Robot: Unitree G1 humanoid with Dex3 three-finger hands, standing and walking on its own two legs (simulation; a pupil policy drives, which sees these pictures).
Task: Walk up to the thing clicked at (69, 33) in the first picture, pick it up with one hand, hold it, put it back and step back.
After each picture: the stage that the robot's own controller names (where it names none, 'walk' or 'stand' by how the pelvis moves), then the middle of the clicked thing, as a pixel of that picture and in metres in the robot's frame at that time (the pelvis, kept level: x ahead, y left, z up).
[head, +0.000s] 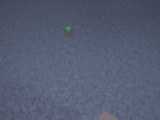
stand; (68, 32) +1.51 +0.15 -0.72
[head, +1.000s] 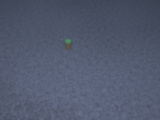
walk; (68, 44) +1.38 +0.10 -0.71
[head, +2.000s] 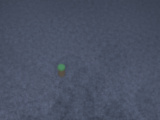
walk; (61, 70) +0.86 +0.11 -0.71
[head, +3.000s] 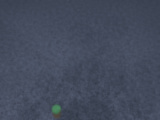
walk; (56, 111) +0.50 +0.14 -0.71
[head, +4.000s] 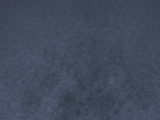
stand; out of the picture +0.32 +0.17 -0.70
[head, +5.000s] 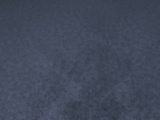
stand; out of the picture +0.28 +0.15 -0.72
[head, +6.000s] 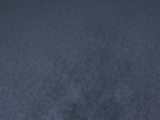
stand; out of the picture +0.30 +0.15 -0.73
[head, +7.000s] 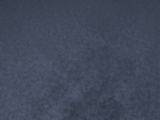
stand; out of the picture +0.30 +0.16 -0.73
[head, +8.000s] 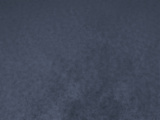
stand; out of the picture +0.29 +0.16 -0.73
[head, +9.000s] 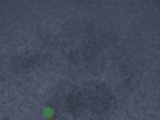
go down; (49, 113) +0.32 +0.16 -0.61
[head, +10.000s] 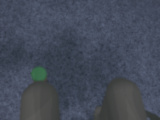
go down; (39, 76) +0.39 +0.16 -0.32
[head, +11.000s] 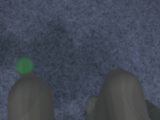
close in; (25, 68) +0.39 +0.17 -0.28
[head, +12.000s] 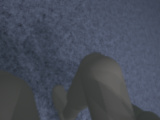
close in; out of the picture +0.39 +0.20 -0.23
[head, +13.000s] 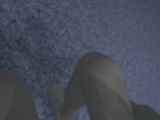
close; out of the picture +0.41 +0.23 -0.22
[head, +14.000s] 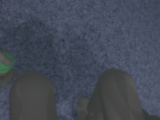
lift; out of the picture +0.33 +0.24 -0.15
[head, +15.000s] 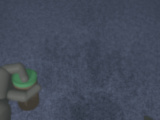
lift; (27, 90) +0.31 +0.18 +0.02
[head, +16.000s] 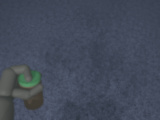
hold; (32, 90) +0.32 +0.17 +0.00
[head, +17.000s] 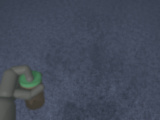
hold; (33, 90) +0.32 +0.17 +0.00
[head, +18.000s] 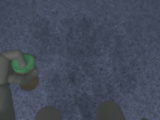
crouch; (26, 73) +0.37 +0.18 -0.07
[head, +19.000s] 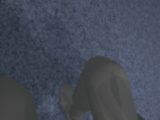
lower; out of the picture +0.42 +0.22 -0.21
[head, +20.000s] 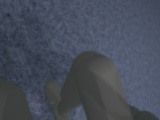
lower; out of the picture +0.43 +0.25 -0.23
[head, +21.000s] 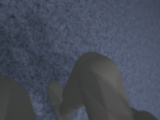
lower; out of the picture +0.42 +0.25 -0.23
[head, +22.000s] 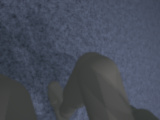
lower; out of the picture +0.42 +0.24 -0.23
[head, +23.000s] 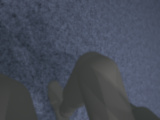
lower; out of the picture +0.41 +0.24 -0.23
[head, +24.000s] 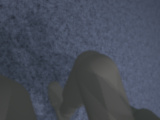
open; out of the picture +0.40 +0.20 -0.23
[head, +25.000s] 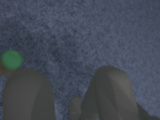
stand; (8, 63) +0.38 +0.18 -0.25
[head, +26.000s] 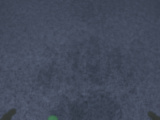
stand; out of the picture +0.33 +0.15 -0.61
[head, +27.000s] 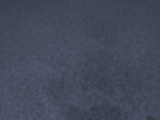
stand; out of the picture +0.32 +0.15 -0.67
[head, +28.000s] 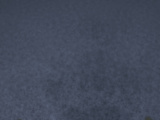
stand; out of the picture +0.31 +0.15 -0.67
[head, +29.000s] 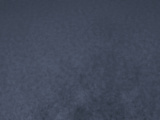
stand; out of the picture +0.34 +0.15 -0.72
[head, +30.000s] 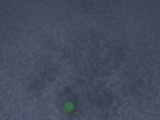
walk; (69, 108) +0.40 +0.09 -0.71
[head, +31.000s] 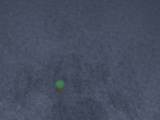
walk; (60, 87) +0.60 +0.10 -0.70
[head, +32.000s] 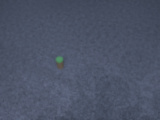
stand; (59, 62) +0.92 +0.22 -0.69
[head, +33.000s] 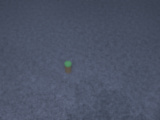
stand; (68, 67) +0.96 +0.12 -0.72
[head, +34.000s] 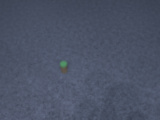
stand; (63, 67) +0.95 +0.17 -0.72
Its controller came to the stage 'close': yes
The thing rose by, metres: 0.72
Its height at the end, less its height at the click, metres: +0.00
